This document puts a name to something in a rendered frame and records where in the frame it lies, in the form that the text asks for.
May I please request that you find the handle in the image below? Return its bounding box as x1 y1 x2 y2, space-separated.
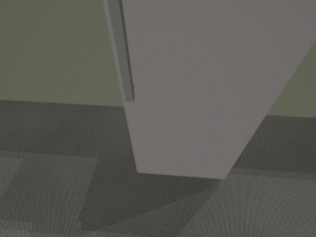
107 0 135 102

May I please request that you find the fridge door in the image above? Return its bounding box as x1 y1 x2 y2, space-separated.
105 0 316 180

